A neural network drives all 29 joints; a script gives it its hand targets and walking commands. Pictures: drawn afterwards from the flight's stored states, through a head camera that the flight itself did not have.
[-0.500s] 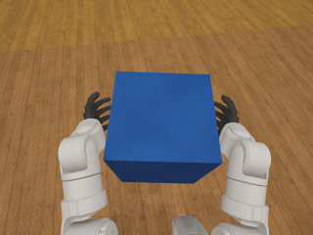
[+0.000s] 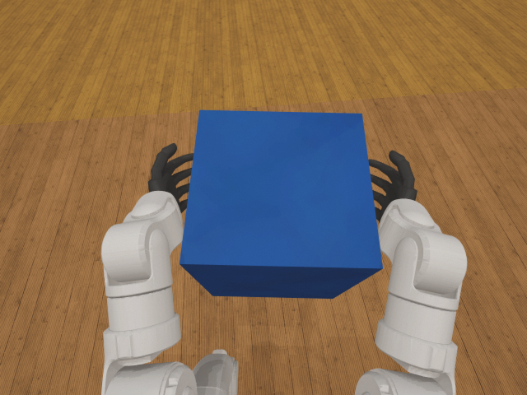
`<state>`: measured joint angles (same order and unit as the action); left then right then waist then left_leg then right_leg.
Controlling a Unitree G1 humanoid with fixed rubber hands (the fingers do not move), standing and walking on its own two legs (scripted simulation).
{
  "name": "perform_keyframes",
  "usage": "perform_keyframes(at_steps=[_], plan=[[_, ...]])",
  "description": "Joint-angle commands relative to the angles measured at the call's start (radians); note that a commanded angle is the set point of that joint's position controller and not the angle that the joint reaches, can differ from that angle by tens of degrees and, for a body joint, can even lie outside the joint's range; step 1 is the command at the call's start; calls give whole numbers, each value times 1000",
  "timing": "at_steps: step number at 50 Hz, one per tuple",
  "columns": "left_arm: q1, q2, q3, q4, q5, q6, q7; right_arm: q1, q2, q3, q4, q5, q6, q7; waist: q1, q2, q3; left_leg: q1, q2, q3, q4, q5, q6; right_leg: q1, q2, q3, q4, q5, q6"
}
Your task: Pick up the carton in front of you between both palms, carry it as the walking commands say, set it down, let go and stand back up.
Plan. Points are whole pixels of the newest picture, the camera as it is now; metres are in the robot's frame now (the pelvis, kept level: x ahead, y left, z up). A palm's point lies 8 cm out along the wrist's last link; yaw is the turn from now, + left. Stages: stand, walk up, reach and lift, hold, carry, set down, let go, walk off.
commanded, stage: carry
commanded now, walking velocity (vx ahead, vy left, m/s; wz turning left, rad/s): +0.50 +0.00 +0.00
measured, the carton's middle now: (276, 218) +0.36 +0.01 +0.07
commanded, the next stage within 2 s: none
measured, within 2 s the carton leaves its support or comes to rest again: neither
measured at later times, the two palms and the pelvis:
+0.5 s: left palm (202, 58) +0.65 +0.17 +0.16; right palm (368, 62) +0.64 -0.14 +0.16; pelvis +0.31 +0.02 +0.02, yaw +0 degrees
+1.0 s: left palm out of the picture +0.95 +0.15 +0.18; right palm out of the picture +0.96 -0.16 +0.18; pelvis +0.62 +0.00 +0.04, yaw -1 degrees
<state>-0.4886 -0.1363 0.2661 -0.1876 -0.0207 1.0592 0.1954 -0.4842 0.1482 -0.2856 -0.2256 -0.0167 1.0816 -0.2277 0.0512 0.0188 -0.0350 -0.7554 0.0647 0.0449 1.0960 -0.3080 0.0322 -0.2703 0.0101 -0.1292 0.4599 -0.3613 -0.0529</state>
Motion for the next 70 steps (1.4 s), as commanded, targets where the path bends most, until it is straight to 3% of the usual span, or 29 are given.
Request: perform_keyframes(at_steps=[1,5,7,8,9,10,13,15,18,25,27,29,30,31,32,34,35,40,48,50,51,52,53,54,55,56,58,66,70], plan=[[-523,-600,-594,-90,-159,2,8,-522,581,582,-25,122,-13,-2,9,-133,-342,-32,3,41,-207,56,-8,343,-233,203,-130,409,-160],[-493,-584,-569,-46,-120,26,11,-504,581,571,22,123,8,6,-7,-182,-305,167,-82,158,-427,63,22,311,-207,102,-56,701,-96],[-506,-590,-565,-35,-116,32,9,-502,591,563,48,124,11,10,-99,-148,-406,518,-154,230,-543,114,48,217,-167,-9,216,892,-32],[-520,-590,-561,-33,-105,32,10,-486,596,556,60,124,11,11,-150,-59,-497,798,-49,49,-554,32,73,33,-139,-3,427,642,9],[-511,-609,-550,-28,-100,35,9,-511,585,552,61,124,8,8,-131,236,-567,999,257,-536,-670,-69,219,-285,0,33,719,186,59],[-551,-603,-543,-41,-102,33,11,-516,626,571,65,143,5,12,-132,289,-525,1027,288,-726,-763,97,284,-460,71,118,910,-124,42],[-572,-656,-523,-31,-84,16,16,-632,697,647,-35,210,-17,37,-121,1,-439,872,248,-441,-668,271,229,-544,-52,171,966,-65,-1],[-562,-667,-529,-39,-73,0,17,-667,714,677,-77,235,-40,45,-90,42,-434,805,215,-337,-713,196,185,-500,-75,158,868,-16,5],[-544,-644,-549,-63,-69,-15,26,-622,678,668,-90,230,-54,42,-95,85,-416,804,194,-248,-741,212,195,-533,-83,117,744,24,21],[-498,-571,-554,-52,-94,20,30,-499,571,605,-33,173,-16,15,-111,137,-325,793,137,-60,-746,432,147,-394,-43,-14,258,154,26],[-499,-563,-541,-26,-95,35,24,-493,561,589,-7,152,-2,11,-81,154,-316,779,136,-22,-680,564,113,-279,5,-71,172,147,9],[-482,-560,-522,25,-90,44,19,-489,555,575,19,132,11,7,5,78,-415,650,86,91,-383,669,43,104,52,-108,77,164,-15],[-456,-559,-509,44,-86,47,19,-511,542,565,19,121,17,5,51,-50,-491,462,44,100,-135,385,3,322,-128,182,30,-32,-41],[-491,-553,-511,55,-88,47,22,-502,561,549,28,108,22,2,15,-337,-498,115,-116,56,110,-103,-27,491,-380,722,-110,-9,-169],[-508,-595,-527,49,-102,47,17,-551,569,544,29,108,23,0,29,-313,-470,-16,-109,-48,284,-193,4,505,-380,791,-130,97,-221],[-598,-675,-578,-11,-154,30,-3,-579,639,542,33,115,11,4,29,-84,-439,-64,-40,-76,353,-127,34,420,-333,577,-48,297,-208],[-649,-711,-603,-45,-176,18,-12,-592,664,540,29,109,1,8,17,-45,-426,-52,-12,-77,307,-89,33,366,-313,501,-56,290,-179],[-646,-711,-638,-92,-202,-25,-19,-580,658,574,-6,101,-37,7,-15,-105,-415,-72,9,-40,153,-12,10,324,-281,348,-116,226,-170],[-493,-577,-572,-62,-128,16,15,-509,574,575,4,128,-1,2,16,-153,-310,44,-37,111,-348,84,5,345,-215,148,-114,547,-128],[-497,-579,-563,-39,-117,26,14,-509,577,566,30,125,9,6,-16,-187,-309,187,-93,170,-441,60,27,316,-207,93,-30,767,-89],[-501,-582,-560,-28,-114,30,12,-506,583,560,47,122,12,7,-63,-180,-351,345,-142,221,-511,85,39,280,-188,29,105,904,-56],[-504,-586,-559,-19,-109,33,12,-491,586,552,69,119,13,8,-117,-127,-444,617,-137,200,-546,107,55,173,-159,-10,286,849,-19],[-523,-591,-554,-19,-98,35,11,-474,595,545,76,115,14,10,-161,4,-519,848,57,-117,-591,-99,90,-28,-120,6,528,516,24],[-511,-611,-540,-11,-95,35,9,-529,593,549,75,124,8,8,-118,306,-533,1024,309,-657,-730,58,239,-377,63,55,771,-80,64],[-564,-613,-539,-30,-99,31,13,-533,632,571,62,147,6,13,-114,250,-499,1016,309,-669,-721,275,287,-467,43,144,932,-157,36],[-576,-635,-534,-26,-95,27,16,-566,652,597,25,168,-1,20,-123,158,-472,973,284,-534,-654,483,282,-512,10,149,989,-151,15],[-578,-664,-525,-28,-89,12,17,-641,703,644,-32,213,-22,36,-109,9,-443,867,248,-359,-650,568,217,-492,-45,157,904,-81,11],[-511,-602,-567,-104,-102,-8,31,-542,606,628,-100,204,-40,25,-83,131,-452,757,141,-9,-608,784,141,-248,-10,26,309,71,42],[-500,-567,-568,-88,-122,31,20,-487,548,586,-50,152,0,10,-49,98,-440,671,87,61,-457,681,58,10,-1,-11,-19,419,31]])
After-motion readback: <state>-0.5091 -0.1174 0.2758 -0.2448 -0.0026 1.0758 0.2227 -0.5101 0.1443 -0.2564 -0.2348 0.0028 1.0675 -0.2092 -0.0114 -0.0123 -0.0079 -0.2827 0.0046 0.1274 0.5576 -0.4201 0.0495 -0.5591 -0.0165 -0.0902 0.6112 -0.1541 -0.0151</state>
